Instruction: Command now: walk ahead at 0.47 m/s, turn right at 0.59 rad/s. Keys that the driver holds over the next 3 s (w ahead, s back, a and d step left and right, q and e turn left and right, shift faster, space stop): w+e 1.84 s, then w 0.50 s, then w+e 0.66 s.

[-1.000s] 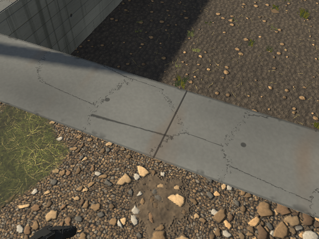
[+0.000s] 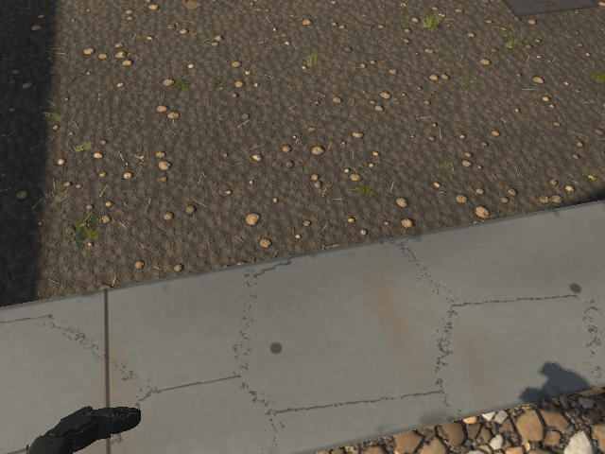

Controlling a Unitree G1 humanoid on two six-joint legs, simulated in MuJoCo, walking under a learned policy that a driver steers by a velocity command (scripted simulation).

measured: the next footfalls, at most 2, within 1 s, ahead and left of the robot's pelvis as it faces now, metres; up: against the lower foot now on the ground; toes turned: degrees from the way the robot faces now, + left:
right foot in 0.02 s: +0.16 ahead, -0.11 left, +0.00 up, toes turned -3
left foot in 0.50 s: +0.48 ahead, +0.03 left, +0.00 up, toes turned -21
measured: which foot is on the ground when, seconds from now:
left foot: down 0.00-0.04, up 0.06-0.48, down 0.50-1.00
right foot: up 0.00-0.00, down 0.02-0.50, up 0.52-1.00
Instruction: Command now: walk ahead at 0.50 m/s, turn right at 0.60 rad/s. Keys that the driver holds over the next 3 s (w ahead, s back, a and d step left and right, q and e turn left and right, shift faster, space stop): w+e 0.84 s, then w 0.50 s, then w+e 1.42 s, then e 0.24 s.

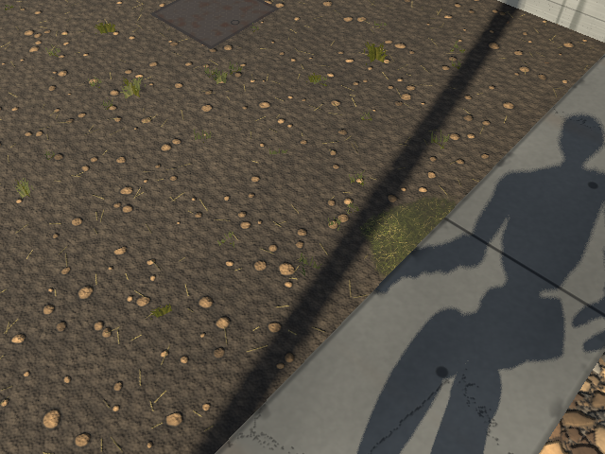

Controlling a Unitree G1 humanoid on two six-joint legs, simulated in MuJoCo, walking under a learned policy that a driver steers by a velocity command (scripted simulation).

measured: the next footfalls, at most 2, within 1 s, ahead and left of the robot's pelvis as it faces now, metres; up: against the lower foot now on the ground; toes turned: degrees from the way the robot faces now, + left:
right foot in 0.02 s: +0.17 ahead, -0.11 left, +0.00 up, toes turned -3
left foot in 0.48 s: +0.43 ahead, +0.05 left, +0.00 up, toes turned -23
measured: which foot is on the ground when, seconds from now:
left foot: down 0.00-0.02, up 0.04-0.46, down 0.48-1.00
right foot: up 0.00-0.00, down 0.02-0.48, up 0.50-0.98, down 1.00-1.00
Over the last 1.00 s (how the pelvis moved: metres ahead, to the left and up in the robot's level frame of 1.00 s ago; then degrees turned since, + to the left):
0.48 -0.13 0.00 -36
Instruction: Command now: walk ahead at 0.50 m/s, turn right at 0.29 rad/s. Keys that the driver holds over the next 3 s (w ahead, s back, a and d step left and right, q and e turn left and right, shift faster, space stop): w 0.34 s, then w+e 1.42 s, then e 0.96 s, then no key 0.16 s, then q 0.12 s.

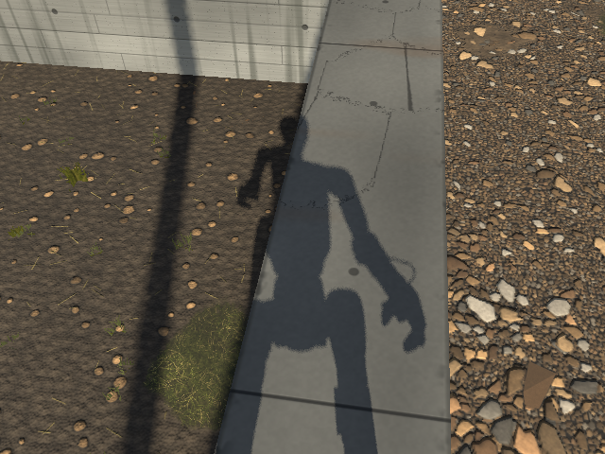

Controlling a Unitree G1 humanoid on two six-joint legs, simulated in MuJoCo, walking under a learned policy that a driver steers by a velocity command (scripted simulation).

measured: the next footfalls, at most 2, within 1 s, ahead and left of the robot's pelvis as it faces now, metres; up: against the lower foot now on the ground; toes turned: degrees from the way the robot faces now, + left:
left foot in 0.58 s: +0.50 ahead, -0.01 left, +0.00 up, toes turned -7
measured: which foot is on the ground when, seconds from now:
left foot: down 0.00-0.00, up 0.02-0.56, down 0.58-1.00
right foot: down 0.00-0.60, up 0.62-1.00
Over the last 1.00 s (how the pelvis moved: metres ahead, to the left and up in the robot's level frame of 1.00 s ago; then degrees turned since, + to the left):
0.41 -0.18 0.00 -35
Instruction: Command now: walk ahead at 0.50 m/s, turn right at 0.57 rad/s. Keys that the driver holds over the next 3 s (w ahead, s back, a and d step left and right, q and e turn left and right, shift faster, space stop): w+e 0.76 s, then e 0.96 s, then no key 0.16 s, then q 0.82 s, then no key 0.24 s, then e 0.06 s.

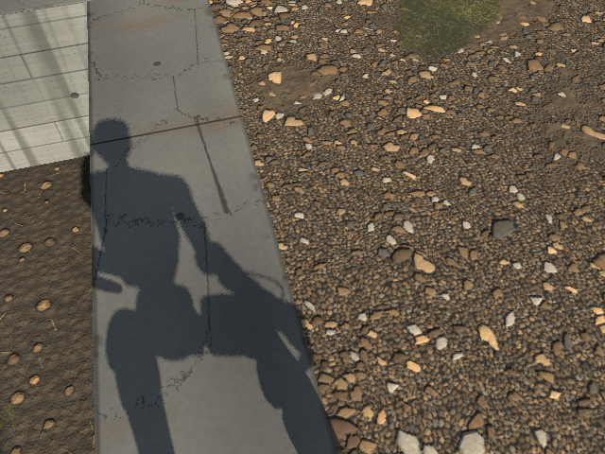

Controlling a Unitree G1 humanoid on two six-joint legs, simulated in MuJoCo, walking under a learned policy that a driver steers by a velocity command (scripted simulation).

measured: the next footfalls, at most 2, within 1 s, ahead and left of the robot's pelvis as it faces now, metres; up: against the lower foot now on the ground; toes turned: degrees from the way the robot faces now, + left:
right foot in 0.06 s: +0.21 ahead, -0.13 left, +0.00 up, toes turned -5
left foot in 0.54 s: +0.56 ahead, -0.02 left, +0.00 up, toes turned -22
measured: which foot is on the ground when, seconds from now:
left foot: down 0.00-0.08, up 0.10-0.52, down 0.54-1.00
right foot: up 0.00-0.04, down 0.06-0.56, up 0.58-1.00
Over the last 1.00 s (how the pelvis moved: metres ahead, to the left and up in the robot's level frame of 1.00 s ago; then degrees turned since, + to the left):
0.54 -0.18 0.01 -21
